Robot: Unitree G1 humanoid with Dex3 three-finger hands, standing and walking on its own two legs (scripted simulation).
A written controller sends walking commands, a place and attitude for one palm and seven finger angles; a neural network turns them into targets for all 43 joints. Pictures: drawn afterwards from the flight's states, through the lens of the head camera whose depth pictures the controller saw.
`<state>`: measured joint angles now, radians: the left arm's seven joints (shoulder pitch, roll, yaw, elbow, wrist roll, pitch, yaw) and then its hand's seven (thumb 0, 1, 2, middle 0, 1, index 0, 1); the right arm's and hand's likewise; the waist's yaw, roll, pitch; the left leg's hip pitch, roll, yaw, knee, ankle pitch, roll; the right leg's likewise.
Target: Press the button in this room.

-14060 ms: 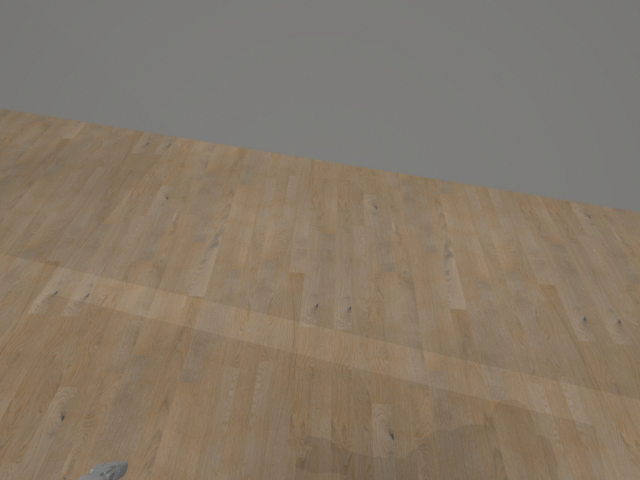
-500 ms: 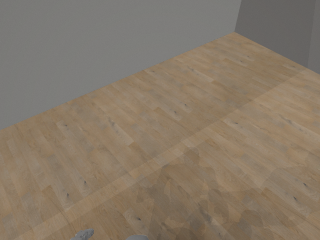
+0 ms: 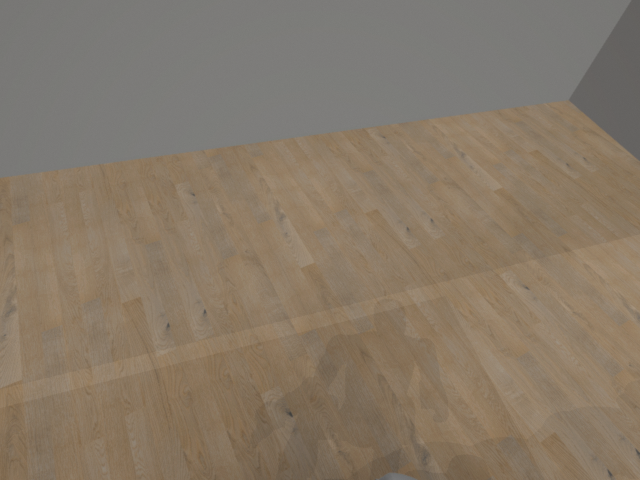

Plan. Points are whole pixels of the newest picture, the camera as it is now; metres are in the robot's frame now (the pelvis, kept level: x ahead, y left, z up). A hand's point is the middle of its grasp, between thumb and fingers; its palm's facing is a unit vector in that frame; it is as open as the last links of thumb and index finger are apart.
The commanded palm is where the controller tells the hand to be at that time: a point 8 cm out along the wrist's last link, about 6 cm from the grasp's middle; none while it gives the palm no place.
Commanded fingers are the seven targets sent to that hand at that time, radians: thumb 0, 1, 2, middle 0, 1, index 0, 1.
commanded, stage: turn or walk to find it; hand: left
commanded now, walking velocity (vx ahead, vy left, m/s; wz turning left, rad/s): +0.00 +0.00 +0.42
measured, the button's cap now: out of the picture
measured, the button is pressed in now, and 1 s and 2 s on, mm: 0 0 0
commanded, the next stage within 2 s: stand and wait in 1.52 s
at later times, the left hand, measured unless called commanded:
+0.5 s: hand out of the picture +0.03 +0.15 -0.14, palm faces +0.23 -0.93 -0.28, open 7.3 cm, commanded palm none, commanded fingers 0.00 0.90 0.90 -0.20 -0.30 -0.20 -0.30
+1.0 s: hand out of the picture -0.08 +0.19 -0.16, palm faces +0.47 -0.85 -0.25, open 7.3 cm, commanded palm none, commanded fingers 0.00 0.90 0.90 -0.20 -0.30 -0.20 -0.30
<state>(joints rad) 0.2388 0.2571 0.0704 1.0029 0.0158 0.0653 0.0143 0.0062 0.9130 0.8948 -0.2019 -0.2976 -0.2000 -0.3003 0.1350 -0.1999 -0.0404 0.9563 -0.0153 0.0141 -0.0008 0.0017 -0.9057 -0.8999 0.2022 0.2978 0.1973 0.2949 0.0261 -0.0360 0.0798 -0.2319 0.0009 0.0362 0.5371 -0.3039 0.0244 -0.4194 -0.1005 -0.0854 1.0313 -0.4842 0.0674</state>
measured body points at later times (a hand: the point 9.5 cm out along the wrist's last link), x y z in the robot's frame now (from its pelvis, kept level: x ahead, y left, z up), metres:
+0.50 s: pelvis -0.01 -0.06 +0.01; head +0.03 -0.09 +0.45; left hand +0.02 +0.20 -0.12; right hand +0.08 -0.30 -0.16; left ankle -0.07 +0.09 -0.64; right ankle +0.01 -0.14 -0.73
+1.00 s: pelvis -0.04 -0.02 +0.01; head -0.02 +0.00 +0.45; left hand -0.11 +0.24 -0.14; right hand +0.16 -0.20 -0.13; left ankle -0.08 +0.08 -0.73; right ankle +0.01 -0.16 -0.67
